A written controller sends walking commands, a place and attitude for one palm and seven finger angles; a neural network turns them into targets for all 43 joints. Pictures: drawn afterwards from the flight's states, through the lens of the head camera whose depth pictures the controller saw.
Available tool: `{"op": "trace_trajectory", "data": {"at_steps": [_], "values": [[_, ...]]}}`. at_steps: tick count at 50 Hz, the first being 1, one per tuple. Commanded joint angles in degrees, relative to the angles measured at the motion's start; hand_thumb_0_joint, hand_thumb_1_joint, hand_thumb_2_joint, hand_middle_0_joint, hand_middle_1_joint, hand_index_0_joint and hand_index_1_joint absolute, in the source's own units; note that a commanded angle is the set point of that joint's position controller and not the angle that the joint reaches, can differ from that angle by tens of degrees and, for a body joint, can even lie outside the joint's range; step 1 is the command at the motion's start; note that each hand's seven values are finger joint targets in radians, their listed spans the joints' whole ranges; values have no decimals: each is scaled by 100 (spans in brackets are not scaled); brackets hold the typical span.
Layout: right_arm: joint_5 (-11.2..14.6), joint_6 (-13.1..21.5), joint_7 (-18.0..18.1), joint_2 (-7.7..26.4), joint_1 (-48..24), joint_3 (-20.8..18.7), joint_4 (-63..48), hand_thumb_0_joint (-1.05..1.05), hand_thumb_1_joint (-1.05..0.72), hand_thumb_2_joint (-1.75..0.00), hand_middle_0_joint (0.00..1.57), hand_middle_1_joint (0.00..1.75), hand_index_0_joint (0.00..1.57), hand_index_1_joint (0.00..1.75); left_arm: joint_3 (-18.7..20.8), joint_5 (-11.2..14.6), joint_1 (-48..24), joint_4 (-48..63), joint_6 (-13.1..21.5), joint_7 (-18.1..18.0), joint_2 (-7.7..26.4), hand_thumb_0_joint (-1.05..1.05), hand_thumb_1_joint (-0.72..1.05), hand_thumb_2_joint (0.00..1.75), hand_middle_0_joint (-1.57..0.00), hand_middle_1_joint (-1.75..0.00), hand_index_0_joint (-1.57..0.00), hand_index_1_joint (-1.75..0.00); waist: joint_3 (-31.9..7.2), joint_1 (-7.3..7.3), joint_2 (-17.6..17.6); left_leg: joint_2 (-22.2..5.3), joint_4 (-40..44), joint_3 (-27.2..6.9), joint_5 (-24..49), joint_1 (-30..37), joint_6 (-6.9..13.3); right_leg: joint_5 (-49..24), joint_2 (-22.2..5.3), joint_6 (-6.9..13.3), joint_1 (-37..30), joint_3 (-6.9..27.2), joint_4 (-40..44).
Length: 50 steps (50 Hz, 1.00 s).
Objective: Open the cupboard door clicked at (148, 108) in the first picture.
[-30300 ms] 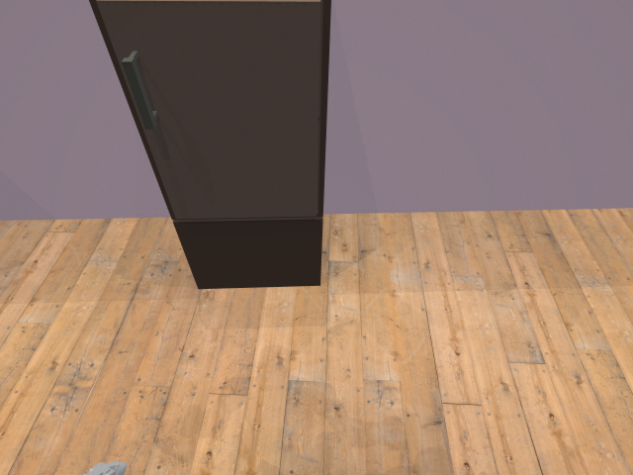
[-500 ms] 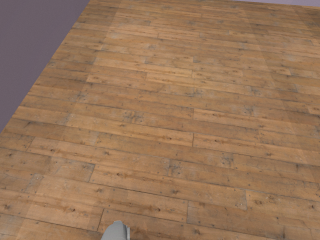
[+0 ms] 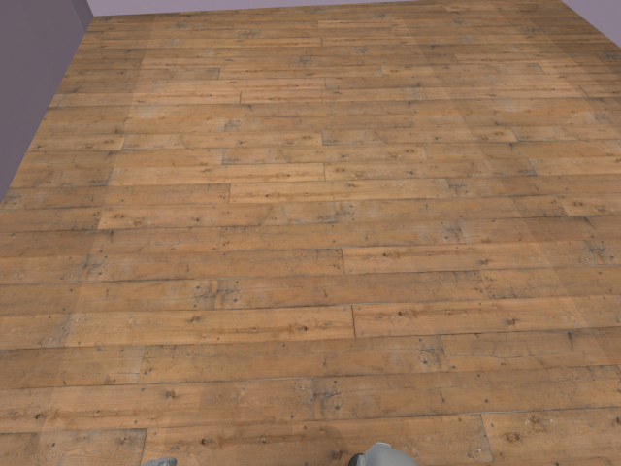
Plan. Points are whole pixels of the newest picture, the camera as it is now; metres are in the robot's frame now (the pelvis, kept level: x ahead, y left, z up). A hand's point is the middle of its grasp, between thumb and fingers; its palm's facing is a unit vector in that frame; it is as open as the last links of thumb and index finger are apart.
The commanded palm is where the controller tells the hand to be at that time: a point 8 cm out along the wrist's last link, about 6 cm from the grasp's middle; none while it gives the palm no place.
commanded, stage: turn to face it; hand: left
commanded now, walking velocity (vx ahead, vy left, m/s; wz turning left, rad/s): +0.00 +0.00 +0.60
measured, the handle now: out of the picture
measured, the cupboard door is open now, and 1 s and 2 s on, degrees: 41 41 41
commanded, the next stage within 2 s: none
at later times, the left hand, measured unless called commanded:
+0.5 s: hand (194, 404) +0.23 +0.20 -0.18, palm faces +0.19 -0.96 -0.19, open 7.3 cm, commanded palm none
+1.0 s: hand out of the picture +0.14 +0.15 -0.17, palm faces +0.51 -0.82 -0.25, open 7.4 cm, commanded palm none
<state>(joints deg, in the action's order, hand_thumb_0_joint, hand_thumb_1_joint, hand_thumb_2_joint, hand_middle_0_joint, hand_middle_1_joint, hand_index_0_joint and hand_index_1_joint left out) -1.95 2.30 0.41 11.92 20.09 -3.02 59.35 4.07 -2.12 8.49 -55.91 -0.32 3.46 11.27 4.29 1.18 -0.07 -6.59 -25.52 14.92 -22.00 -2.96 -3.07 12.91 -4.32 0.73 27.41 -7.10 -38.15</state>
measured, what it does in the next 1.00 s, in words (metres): walks ahead, turning left: right foot, then left foot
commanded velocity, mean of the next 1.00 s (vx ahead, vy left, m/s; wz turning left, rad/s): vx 0.00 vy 0.00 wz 0.60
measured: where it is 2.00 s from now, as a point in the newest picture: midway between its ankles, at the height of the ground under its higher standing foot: (336, 434)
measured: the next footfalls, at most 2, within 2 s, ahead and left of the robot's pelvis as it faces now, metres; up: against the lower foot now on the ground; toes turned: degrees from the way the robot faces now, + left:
right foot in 0.04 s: +0.14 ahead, -0.12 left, +0.00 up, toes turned -8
left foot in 0.36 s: +0.23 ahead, +0.12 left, +0.00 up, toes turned +15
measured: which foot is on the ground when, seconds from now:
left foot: down 0.00-0.04, up 0.06-0.34, down 0.36-0.68, up 0.70-1.00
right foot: up 0.00-0.02, down 0.04-0.36, up 0.38-0.68, down 0.70-1.00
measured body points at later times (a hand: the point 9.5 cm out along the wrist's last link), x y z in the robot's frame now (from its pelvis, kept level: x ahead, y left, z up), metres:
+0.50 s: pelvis +0.17 +0.00 -0.01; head +0.21 +0.03 +0.44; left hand +0.22 +0.25 -0.17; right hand +0.25 -0.23 -0.15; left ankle +0.19 +0.10 -0.73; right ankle +0.11 -0.14 -0.67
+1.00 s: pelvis +0.22 -0.04 +0.00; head +0.27 -0.01 +0.44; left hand +0.12 +0.19 -0.15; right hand +0.48 -0.21 -0.13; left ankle +0.17 +0.06 -0.72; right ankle +0.23 -0.17 -0.73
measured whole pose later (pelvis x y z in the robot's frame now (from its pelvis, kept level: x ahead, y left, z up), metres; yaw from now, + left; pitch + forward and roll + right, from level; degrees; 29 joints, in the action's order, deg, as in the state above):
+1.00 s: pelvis +0.22 -0.04 +0.00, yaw +31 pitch +1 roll +3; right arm -0.6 -3.0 -1.8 15.8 3.4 -3.9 50.4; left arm 2.4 -1.6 14.8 -52.7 -0.3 -0.4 13.5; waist 6.3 -0.7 3.4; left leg -0.1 -35.4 7.0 -18.2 -18.9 -2.1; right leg 22.4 -9.5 -1.5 12.2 -12.4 -34.8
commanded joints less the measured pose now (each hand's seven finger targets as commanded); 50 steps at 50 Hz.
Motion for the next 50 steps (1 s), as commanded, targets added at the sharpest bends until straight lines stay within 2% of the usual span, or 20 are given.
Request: {"op": "trace_trajectory", "data": {"at_steps": [1, 2, 3, 5, 8, 16, 17, 18, 20, 25, 32, 33, 34, 35, 38, 40, 45, 48, 49, 50], "values": [[167, 104, -14, 480, -153, -39, -494, 0, -90, -90, 20, 30, 20, 30, 328, -28, 1960, -155, 319, -194, 1230, 0, 90, 90, -20, -30, -20, -30, -1348, -1029, 1429, -81, -3121, 188, 1528, -2596, 159, -889, -1100, 804, -4043, 1876, 1166], [220, 99, 19, 399, -228, -16, -654, 0, -90, -90, 20, 30, 20, 30, 347, 127, 2280, -237, 325, -270, 1610, 0, 90, 90, -20, -30, -20, -30, -1662, -999, 1827, 440, -4644, -528, -1554, -3361, 41, -2226, -2255, 1478, -4325, 3414, 1874], [196, 74, 52, 415, -371, -34, -539, 0, -90, -90, 20, 30, 20, 30, 287, 157, 1859, -196, 315, -360, 1463, 0, 90, 90, -20, -30, -20, -30, -1440, -866, 1212, 154, -5014, -1260, -1220, -3516, 79, -2219, -2162, 1544, -3817, 3051, 1905], [148, -29, 72, 346, -366, -30, -336, 0, -90, -90, 20, 30, 20, 30, 116, 144, 876, 25, 284, -462, 880, 0, 90, 90, -20, -30, -20, -30, -836, -393, 907, -255, -4630, -1553, -525, -3159, 70, -2092, -1845, 1217, -2517, 1853, 2009], [119, -208, 23, -47, 234, 84, 8, 0, -90, -90, 20, 30, 20, 30, -50, 88, 197, 131, 346, -444, 598, 0, 90, 90, -20, -30, -20, -30, -632, 117, 760, -104, -3264, -1259, -44, -2134, 21, -2443, -1398, 822, -1424, 453, 2132], [63, -237, -113, 184, 33, 12, -199, 0, -90, -90, 20, 30, 20, 30, 78, 154, 251, 126, 174, -486, 718, 0, 90, 90, -20, -30, -20, -30, -588, 100, 217, 196, -631, -834, 1764, -1264, 111, -1697, -1176, 219, -1756, -346, 826], [28, -210, -97, 546, 290, -72, -210, 0, -90, -90, 20, 30, 20, 30, 77, 175, 371, 196, 124, -485, 601, 0, 90, 90, -20, -30, -20, -30, -857, 184, -784, -297, -313, -1698, 3230, -788, 446, -754, -781, -92, -1387, -509, -41], [-16, -208, -34, 1059, 470, -183, -279, 0, -90, -90, 20, 30, 20, 30, 40, 234, 496, 330, 74, -498, 350, 0, 90, 90, -20, -30, -20, -30, -982, 235, -1901, -1449, 66, -3394, 4678, -419, 1198, 1915, -108, -414, -530, -510, -1030], [-35, -239, 93, 1192, 357, -230, -374, 0, -90, -90, 20, 30, 20, 30, 17, 152, -99, 655, -12, -502, 376, 0, 90, 90, -20, -30, -20, -30, -857, 280, -1373, -1705, 509, -4198, 3545, -613, 1672, 2678, 99, -362, 247, 465, -2647], [16, -177, 139, 1011, -266, -225, -639, 0, -90, -90, 20, 30, 20, 30, 45, 164, -213, 612, -15, -430, 332, 0, 90, 90, -20, -30, -20, -30, -1054, 84, -680, -959, 266, -2926, 3874, -560, 1292, 1548, 82, -496, 196, 704, -2150], [60, -370, 31, 1208, -1019, -379, -1008, 0, -90, -90, 20, 30, 20, 30, 101, 156, 529, 615, -18, -436, 525, 0, 90, 90, -20, -30, -20, -30, -961, -209, -789, -359, 63, -2933, 2043, -1699, 905, 399, 434, -415, -1722, 344, 828], [108, -388, -8, 1036, -1158, -365, -1110, 0, -90, -90, 20, 30, 20, 30, 167, 111, 796, 605, 22, -475, 834, 0, 90, 90, -20, -30, -20, -30, -949, -356, -168, -12, -404, -2684, 1141, -2390, 619, 329, -74, -292, -2415, 810, 1703], [140, -395, -62, 648, -1235, -309, -1262, 0, -90, -90, 20, 30, 20, 30, 283, 18, 902, 637, 61, -520, 1377, 0, 90, 90, -20, -30, -20, -30, -774, -428, 1552, 819, -1635, -1705, -367, -3406, 136, 492, -1579, 269, -2724, 2409, 2406], [106, -395, -113, 750, -1483, -328, -1397, 0, -90, -90, 20, 30, 20, 30, 256, 25, 772, 765, 38, -518, 1615, 0, 90, 90, -20, -30, -20, -30, -600, -518, 1633, 838, -3065, -1494, -1343, -3253, 51, -3, -2508, 837, -1970, 2831, 2571], [91, -507, -160, 661, -1438, -295, -1173, 0, -90, -90, 20, 30, 20, 30, 106, 57, 204, 838, 97, -545, 1083, 0, 90, 90, -20, -30, -20, -30, -258, -94, 1291, 416, -4421, -1585, -621, -3318, -37, -1769, -1671, 731, -1723, 1455, 1900], [129, -513, -208, 530, -1521, -228, -1182, 0, -90, -90, 20, 30, 20, 30, 86, 41, 329, 808, 115, -533, 1014, 0, 90, 90, -20, -30, -20, -30, -368, -132, 1325, 461, -3686, -1308, -528, -3095, -89, -2894, -1404, 526, -2102, 759, 1638], [162, -455, -250, 449, -1930, -96, -1331, 0, -90, -90, 20, 30, 20, 30, 156, 28, 868, 638, 121, -521, 1364, 0, 90, 90, -20, -30, -20, -30, -673, -387, 1208, 663, -1749, -796, -369, -2375, -18, -4073, -1513, 461, -2806, 406, 1075], [122, -404, -212, 679, -1483, -123, -1279, 0, -90, -90, 20, 30, 20, 30, 203, 94, 742, 686, 127, -481, 1478, 0, 90, 90, -20, -30, -20, -30, -967, -96, 1108, 831, -517, -595, 597, -1343, 115, -4242, -1415, 162, -2551, -4, 312], [86, -364, -199, 921, -1036, -196, -1172, 0, -90, -90, 20, 30, 20, 30, 193, 131, 632, 740, 124, -466, 1457, 0, 90, 90, -20, -30, -20, -30, -1264, 175, 762, 565, 38, -768, 1648, -318, 254, -3682, -1393, -65, -1955, -188, -456], [34, -329, -180, 1517, -695, -355, -1154, 0, -90, -90, 20, 30, 20, 30, 135, 162, 564, 928, 104, -426, 1130, 0, 90, 90, -20, -30, -20, -30, -1555, 354, -699, -783, 67, -2474, 3544, 952, 862, -745, -717, -444, -344, -379, -1723]]}}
